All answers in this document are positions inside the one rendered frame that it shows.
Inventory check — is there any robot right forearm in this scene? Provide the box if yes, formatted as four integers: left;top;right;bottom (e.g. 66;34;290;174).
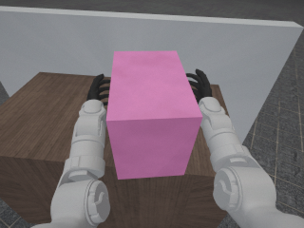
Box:
198;97;276;199

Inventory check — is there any robot right hand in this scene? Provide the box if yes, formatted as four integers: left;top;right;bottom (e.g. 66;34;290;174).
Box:
186;69;213;104

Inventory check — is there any robot right upper arm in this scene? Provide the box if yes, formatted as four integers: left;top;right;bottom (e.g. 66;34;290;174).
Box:
213;166;304;228

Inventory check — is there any robot left upper arm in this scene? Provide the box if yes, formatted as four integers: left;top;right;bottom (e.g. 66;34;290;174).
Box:
30;179;111;228

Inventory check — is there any robot left hand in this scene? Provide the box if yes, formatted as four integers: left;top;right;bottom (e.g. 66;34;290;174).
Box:
86;74;111;105

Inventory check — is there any pedestal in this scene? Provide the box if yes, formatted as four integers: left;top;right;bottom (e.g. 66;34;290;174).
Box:
0;72;230;228

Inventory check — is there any robot left forearm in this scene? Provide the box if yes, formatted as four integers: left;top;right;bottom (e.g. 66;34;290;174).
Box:
50;99;107;216

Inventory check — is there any carton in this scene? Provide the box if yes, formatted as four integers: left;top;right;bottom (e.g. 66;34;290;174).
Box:
105;50;203;180

